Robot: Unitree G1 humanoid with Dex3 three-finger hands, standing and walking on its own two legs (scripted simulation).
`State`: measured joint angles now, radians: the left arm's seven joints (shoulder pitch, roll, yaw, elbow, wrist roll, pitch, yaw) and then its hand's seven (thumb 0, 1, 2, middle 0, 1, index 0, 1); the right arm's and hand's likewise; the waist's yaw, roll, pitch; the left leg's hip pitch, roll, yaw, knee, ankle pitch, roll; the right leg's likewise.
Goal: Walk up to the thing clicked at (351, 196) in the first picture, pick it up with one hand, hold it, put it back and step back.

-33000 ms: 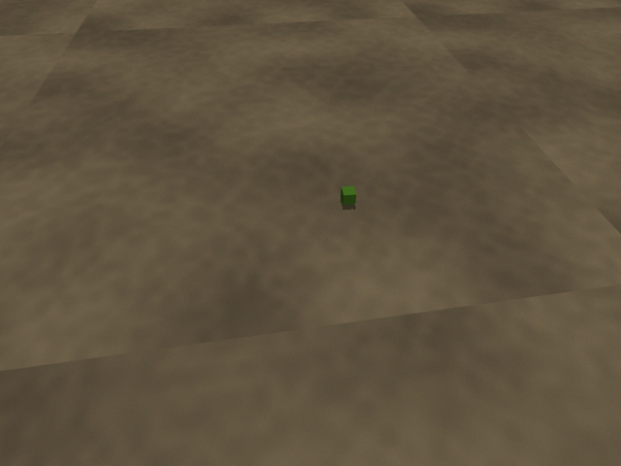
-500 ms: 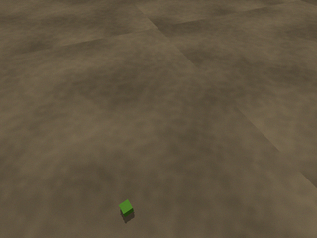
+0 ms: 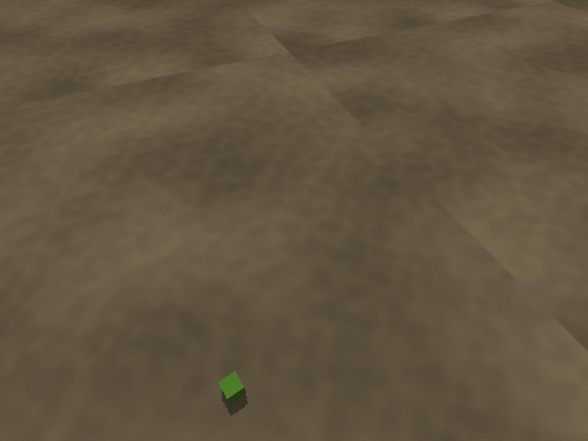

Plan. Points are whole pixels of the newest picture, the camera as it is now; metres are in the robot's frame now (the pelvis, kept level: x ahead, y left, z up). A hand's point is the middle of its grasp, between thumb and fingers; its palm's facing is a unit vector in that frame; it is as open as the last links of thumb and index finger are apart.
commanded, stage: step back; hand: left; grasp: from above
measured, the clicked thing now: (232, 387) +0.43 +0.22 -0.75
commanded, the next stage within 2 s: none
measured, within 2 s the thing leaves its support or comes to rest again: neither
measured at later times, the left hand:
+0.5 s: hand out of the picture +0.07 +0.30 -0.18, palm faces -0.08 -0.93 -0.36, open 7.4 cm
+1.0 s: hand out of the picture -0.05 +0.29 -0.15, palm faces -0.05 -0.91 -0.40, open 7.4 cm
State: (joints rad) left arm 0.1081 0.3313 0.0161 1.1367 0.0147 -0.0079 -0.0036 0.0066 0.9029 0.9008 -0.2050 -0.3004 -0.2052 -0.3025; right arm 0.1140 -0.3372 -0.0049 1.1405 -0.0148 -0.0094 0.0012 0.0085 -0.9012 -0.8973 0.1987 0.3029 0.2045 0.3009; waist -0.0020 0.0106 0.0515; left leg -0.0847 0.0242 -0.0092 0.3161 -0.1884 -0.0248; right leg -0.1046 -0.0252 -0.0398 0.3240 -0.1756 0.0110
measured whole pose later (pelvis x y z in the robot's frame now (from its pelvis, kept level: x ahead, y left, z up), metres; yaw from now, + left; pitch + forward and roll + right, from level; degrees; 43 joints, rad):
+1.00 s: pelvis -0.19 +0.03 -0.02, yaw -2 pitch -1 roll +1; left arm 0.13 0.36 0.06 0.77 0.03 0.04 0.01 0.01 0.90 0.90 -0.21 -0.30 -0.21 -0.30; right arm 0.17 -0.41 -0.04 0.89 0.00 0.04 -0.02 0.01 -0.90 -0.90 0.20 0.30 0.20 0.30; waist 0.01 0.01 0.17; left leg -0.34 -0.07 -0.09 0.91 -0.51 -0.02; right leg -0.35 -0.01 0.00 0.61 -0.23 -0.02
